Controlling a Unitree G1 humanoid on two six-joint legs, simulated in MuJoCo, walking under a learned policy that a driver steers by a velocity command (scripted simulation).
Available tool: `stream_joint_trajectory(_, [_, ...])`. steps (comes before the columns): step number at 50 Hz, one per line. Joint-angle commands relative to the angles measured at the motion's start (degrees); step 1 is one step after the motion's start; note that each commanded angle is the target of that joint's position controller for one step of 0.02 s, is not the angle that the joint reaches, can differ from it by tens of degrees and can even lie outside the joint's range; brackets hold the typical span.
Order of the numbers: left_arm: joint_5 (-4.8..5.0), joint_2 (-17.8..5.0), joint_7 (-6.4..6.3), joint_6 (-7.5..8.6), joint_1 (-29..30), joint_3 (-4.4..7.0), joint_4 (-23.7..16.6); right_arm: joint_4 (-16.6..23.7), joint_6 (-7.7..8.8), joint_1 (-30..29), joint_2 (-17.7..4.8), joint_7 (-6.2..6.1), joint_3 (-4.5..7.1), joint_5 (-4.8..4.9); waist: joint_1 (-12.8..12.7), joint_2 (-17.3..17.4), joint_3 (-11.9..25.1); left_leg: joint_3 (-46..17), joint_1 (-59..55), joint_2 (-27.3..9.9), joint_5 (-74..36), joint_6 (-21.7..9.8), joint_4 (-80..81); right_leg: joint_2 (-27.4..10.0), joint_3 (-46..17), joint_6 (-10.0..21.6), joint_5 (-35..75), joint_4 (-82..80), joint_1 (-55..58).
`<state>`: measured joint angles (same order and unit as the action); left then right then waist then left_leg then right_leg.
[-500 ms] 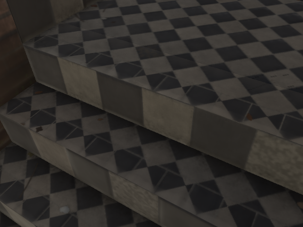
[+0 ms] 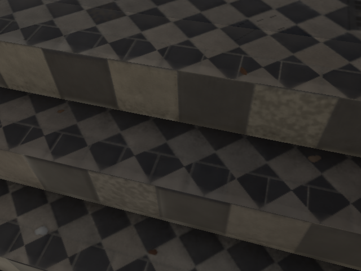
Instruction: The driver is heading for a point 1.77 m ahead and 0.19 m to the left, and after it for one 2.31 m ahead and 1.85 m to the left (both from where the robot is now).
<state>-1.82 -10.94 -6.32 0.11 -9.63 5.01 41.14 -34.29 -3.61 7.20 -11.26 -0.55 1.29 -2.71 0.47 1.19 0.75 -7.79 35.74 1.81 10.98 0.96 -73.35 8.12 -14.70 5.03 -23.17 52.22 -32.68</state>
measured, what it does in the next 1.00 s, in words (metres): walks ahead: left foot 0.21 m lower, then right foot 0.21 m higher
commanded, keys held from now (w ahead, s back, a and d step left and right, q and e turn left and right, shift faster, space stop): w+e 0.04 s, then w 0.48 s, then w+q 0.48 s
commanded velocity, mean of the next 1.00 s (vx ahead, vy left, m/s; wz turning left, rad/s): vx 0.40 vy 0.00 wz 0.01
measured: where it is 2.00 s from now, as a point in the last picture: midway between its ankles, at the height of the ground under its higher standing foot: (44, 137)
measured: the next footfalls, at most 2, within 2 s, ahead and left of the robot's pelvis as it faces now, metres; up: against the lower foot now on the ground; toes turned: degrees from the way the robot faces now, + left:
left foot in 0.16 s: -0.04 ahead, +0.20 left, -0.21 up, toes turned +2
right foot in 0.52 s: +0.15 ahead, -0.01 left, +0.00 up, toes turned -15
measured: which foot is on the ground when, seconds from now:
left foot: up 0.00-0.14, down 0.16-0.54, up 0.56-1.00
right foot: down 0.00-0.12, up 0.14-0.50, down 0.52-1.00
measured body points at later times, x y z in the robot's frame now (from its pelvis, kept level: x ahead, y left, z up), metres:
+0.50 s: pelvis +0.04 +0.10 -0.13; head +0.10 +0.12 +0.32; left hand +0.34 +0.22 -0.19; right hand -0.05 -0.13 -0.26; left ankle -0.07 +0.20 -0.88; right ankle +0.11 +0.01 -0.68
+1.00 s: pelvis +0.20 +0.16 +0.05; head +0.23 +0.16 +0.50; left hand +0.16 +0.40 -0.09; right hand +0.38 -0.05 -0.06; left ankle +0.27 +0.32 -0.35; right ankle +0.11 +0.00 -0.69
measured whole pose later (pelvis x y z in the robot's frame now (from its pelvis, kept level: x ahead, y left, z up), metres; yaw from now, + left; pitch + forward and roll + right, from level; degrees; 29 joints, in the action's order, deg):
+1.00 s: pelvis +0.20 +0.16 +0.05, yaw +5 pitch +2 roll +0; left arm -3.2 -10.8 -2.4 10.7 -24.6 3.6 57.3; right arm -37.6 -2.3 8.9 -7.2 -1.2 3.4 -2.0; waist 0.3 0.1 -0.5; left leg -6.6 76.8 -0.4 21.2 -7.0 -124.2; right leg -9.9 18.6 -4.4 -18.0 19.6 -1.6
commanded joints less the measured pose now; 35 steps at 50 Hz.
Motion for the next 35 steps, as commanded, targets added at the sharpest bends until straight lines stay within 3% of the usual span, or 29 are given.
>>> stream_joint_trajectory(1, [-1.1,-8.21,-1.35,0.89,4.36,2.72,-4.33,1.76,2.99,3.09,-0.41,2.43,-0.31,0.81,1.6,-7.37,6.67,0.24,-7.3,-3.16,-4.18,-4.44,12.85,-8.02,-17.49,10.33,-10.83,-5.89,-0.1])
stream_joint_trajectory(2, [-0.92,-7.04,-1.74,0.55,7.18,2.13,-5.2,1.2,3.4,5.07,0.72,3.35,-0.7,1.39,3.39,-9.37,6.25,1.72,-15.1,-3.62,-5.04,-6.33,24.39,-5.19,-12.92,8.34,-13.27,-4.26,-6.21])
stream_joint_trajectory(3, [-0.45,-5.21,-1.72,0.02,8.2,1.52,-5.53,-1.18,3.72,9.15,1.36,3.15,-0.74,3.65,5.04,-10.1,3.53,4.86,-22.46,-4.74,-13.53,-6.64,40.14,-2.39,-7.64,6.16,-12.55,-1.12,-11.04])
stream_joint_trajectory(5, [-1.5,-1.4,-3.27,0.0,3.86,0.53,-6.43,-4.01,4.51,11.09,1.58,0.97,-1.02,5.36,3.51,-2.21,-2.51,12.69,-24.56,-5.77,-35.39,-4.37,65.11,3.97,-0.5,3.36,-11.22,12.78,-8.25])
stream_joint_trajectory(6, [-0.31,-0.59,-2.81,0.27,-2.75,0.2,-5.13,-4.85,3.89,8.95,2.68,0.58,-1.74,4.8,-0.36,4.16,-2.31,14.36,-23.59,-6.11,-39.79,-3.67,72.89,8.02,5.6,1.82,-9.4,25.53,-3.21])
stream_joint_trajectory(7, [0.41,1.52,-1.69,0.31,-4.1,0.26,-5.65,-5.86,4.51,9.86,2.58,0.27,-2.02,2.99,-0.4,9.18,-0.37,13.07,-27.19,-8.96,-48.22,-4.39,70.91,12.23,9.06,-0.02,-13.67,49.37,-8.67])
stream_joint_trajectory(8, [1.14,4.97,0.66,0.95,-2.2,0.02,-8.14,-8.11,5.94,12.25,-1.23,-0.4,-1.74,0.69,-1.47,9.72,2.78,12.33,-36.53,-12.4,-67.42,-2.72,59.8,12.47,9.18,-2.46,-19.84,78.21,-24.2])
stream_joint_trajectory(9, [2.21,6.9,0.52,2.9,-5.84,-1.08,-10.51,-9.16,9.0,15.18,-6.34,0.8,-0.7,-2.05,-5.2,11.82,2.52,7.37,-44.98,-19.87,-96.95,-1.99,45.54,6.33,12.35,-4.37,-17.65,83.01,-36.71])
stream_joint_trajectory(10, [1.16,5.62,-0.84,4.03,0.18,-2.28,-13.18,-9.43,9.59,16.64,-10.33,1.14,1.32,-3.36,-5.28,11.19,4.98,5.04,-51.36,-24.26,-91.98,-7.83,45.07,1.76,13.04,-4.44,-15.24,87.27,-46.15])
stream_joint_trajectory(11, [0.35,1.34,-0.24,3.83,10.32,-2.79,-16.39,-8.65,9.3,14.0,-10.51,1.04,2.23,-2.02,-2.82,6.5,1.06,9.4,-48.89,-20.05,-70.56,-9.62,49.88,-0.51,15.4,-3.67,-14.28,78.41,-48.71])
stream_joint_trajectory(12, [-1.46,0.59,0.44,1.89,16.02,-3.39,-21.54,-7.04,11.28,11.29,-15.17,-1.19,4.58,-0.98,-1.74,16.18,1.4,-5.5,-43.8,-30.72,-34.53,-16.51,58.47,-7.39,4.72,-2.14,-14.45,83.42,-50.07])
stream_joint_trajectory(13, [-2.2,-2.58,1.55,0.07,19.5,-2.97,-24.23,-8.31,13.2,12.1,-15.54,-3.13,5.07,-0.01,-0.07,16.16,-2.22,-18.9,-46.72,-37.77,-7.31,-21.5,67.52,-10.39,-1.37,-1.16,-13.25,87.55,-59.7])
stream_joint_trajectory(14, [-1.99,-5.23,2.88,-0.3,23.65,-1.83,-22.05,-11.15,12.86,16.12,-10.13,-2.64,4.02,-0.22,2.61,3.02,-4.71,-11.02,-50.86,-29.55,12.18,-17.92,70.12,-8.75,1.71,-0.18,-8.05,84.52,-62.6])
stream_joint_trajectory(15, [-1.58,-2.94,4.0,0.09,23.77,-2.55,-20.07,-13.01,12.09,18.89,-5.9,-2.11,3.04,0.03,4.42,-1.22,-7.99,-4.85,-48.19,-23.48,12.25,-14.32,70.66,-7.23,6.59,0.49,-3.65,79.8,-60.32])
stream_joint_trajectory(17, [-2.43,3.99,4.98,0.15,26.08,-4.84,-21.07,-18.23,11.26,24.56,-1.93,-2.29,2.22,0.9,4.71,-1.85,-10.6,1.17,-43.24,-18.48,-6.32,-11.47,70.21,-7.74,11.0,2.46,0.01,74.53,-56.2])
stream_joint_trajectory(19, [-2.57,7.19,5.15,-0.79,24.84,-6.48,-23.32,-19.49,10.6,25.05,-4.08,-3.01,2.47,1.3,2.57,2.55,-6.48,1.45,-44.06,-19.18,-20.9,-12.9,70.56,-9.08,13.6,3.42,-6.9,75.97,-54.47])
stream_joint_trajectory(20, [-2.29,5.89,5.52,-1.3,23.46,-7.13,-23.01,-19.38,10.08,23.25,-5.52,-3.09,2.45,2.18,1.38,2.0,-4.05,6.08,-44.81,-17.22,-28.87,-13.4,74.21,-11.02,20.8,2.66,-11.84,62.2,-48.98])
stream_joint_trajectory(21, [-1.46,5.67,5.75,-1.07,22.52,-7.83,-21.49,-19.38,9.33,21.08,-3.19,-3.25,1.67,2.94,0.52,0.41,-2.34,13.01,-38.1,-13.9,-45.02,-13.07,74.61,-9.85,24.83,3.07,-13.62,50.22,-34.12])
stream_joint_trajectory(22, [0.36,5.55,5.78,-0.84,17.38,-8.39,-18.89,-18.18,8.7,16.66,-3.76,-3.27,1.15,3.92,-3.23,1.94,0.81,18.24,-27.72,-11.06,-71.29,-12.58,72.24,-5.78,28.52,3.68,-18.0,35.14,-13.45])
stream_joint_trajectory(23, [2.98,3.67,5.3,-0.65,13.18,-7.65,-15.92,-16.34,9.77,17.43,-7.51,-4.14,1.58,5.27,-2.98,5.25,6.95,14.3,-28.43,-13.48,-109.33,-12.57,66.38,0.34,31.9,2.03,-21.04,29.89,-2.4])
stream_joint_trajectory(24, [3.56,2.65,4.42,-1.31,2.08,-6.82,-12.88,-16.89,10.54,17.63,-12.33,-3.8,2.64,4.83,-7.48,13.07,14.55,13.11,-34.17,-17.89,-124.78,-13.74,54.53,0.41,27.71,2.98,-19.86,27.4,3.15])
stream_joint_trajectory(25, [2.9,0.32,4.06,-0.34,0.36,-6.27,-10.25,-17.17,11.44,23.43,-11.71,-2.12,2.42,5.84,-4.65,10.06,22.41,9.51,-28.61,-17.66,-127.38,-11.54,44.1,0.92,24.06,5.21,-14.09,22.91,17.07])
stream_joint_trajectory(26, [1.97,-2.32,3.78,-0.7,-8.71,-5.02,-7.97,-16.09,12.66,21.9,-17.21,0.2,3.73,5.88,-8.71,9.44,29.49,9.05,-25.14,-16.18,-112.09,-11.49,34.78,-0.56,15.56,5.56,-12.6,13.88,27.02])
stream_joint_trajectory(27, [0.17,-7.36,3.27,-1.35,-15.92,-3.21,-4.53,-13.5,13.57,16.59,-17.35,2.24,4.33,5.26,-11.71,0.23,30.57,8.57,-17.35,-10.91,-85.23,-12.23,20.52,-6.39,0.36,7.02,-23.11,-0.99,29.92])
stream_joint_trajectory(28, [-2.27,-13.09,1.77,-2.67,-12.77,-0.83,-2.34,-10.98,13.43,8.14,-10.06,3.96,3.56,2.05,-11.73,-18.62,28.58,6.96,-2.97,5.55,-20.63,-9.91,-11.69,-18.52,-29.77,14.96,-36.51,-21.95,24.99])
stream_joint_trajectory(29, [-3.0,-10.69,1.77,-2.23,-2.58,0.1,-3.97,-4.66,12.55,-2.95,-1.28,3.12,2.09,-1.64,-10.7,-8.44,19.52,-6.53,10.17,7.45,-11.82,-8.57,-41.66,-22.42,-30.79,13.05,-35.16,-24.84,16.05])
stream_joint_trajectory(31, [-2.05,-7.04,2.25,-0.24,1.75,-0.71,2.92,1.68,9.82,-3.75,7.98,2.38,-1.07,-0.83,-1.28,-1.98,-0.92,-4.97,26.63,5.31,-8.25,-9.34,-50.88,-23.04,-17.72,8.12,-30.06,-23.4,2.09])
stream_joint_trajectory(33, [-1.71,2.32,3.3,2.77,1.18,-3.68,8.69,-1.97,7.87,11.53,7.27,1.44,-1.48,0.21,6.53,0.32,-5.68,-3.74,28.27,3.93,-5.23,-8.35,-47.96,-21.49,-5.12,3.49,-21.2,-27.23,-2.19])
stream_joint_trajectory(35, [-0.95,1.97,3.89,5.21,0.76,-3.71,10.41,-2.76,6.12,13.85,5.37,0.97,-0.96,1.13,8.33,-0.33,-6.53,-3.68,28.43,1.84,-8.23,-6.68,-45.55,-22.79,3.37,2.9,-12.03,-30.24,-3.77])
Keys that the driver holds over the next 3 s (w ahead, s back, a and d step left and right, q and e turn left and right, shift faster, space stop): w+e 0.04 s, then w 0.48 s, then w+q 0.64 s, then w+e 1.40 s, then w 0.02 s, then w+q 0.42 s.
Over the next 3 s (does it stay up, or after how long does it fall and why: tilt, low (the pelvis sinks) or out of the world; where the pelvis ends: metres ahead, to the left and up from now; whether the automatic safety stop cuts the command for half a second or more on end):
stays up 1.35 0.23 0.67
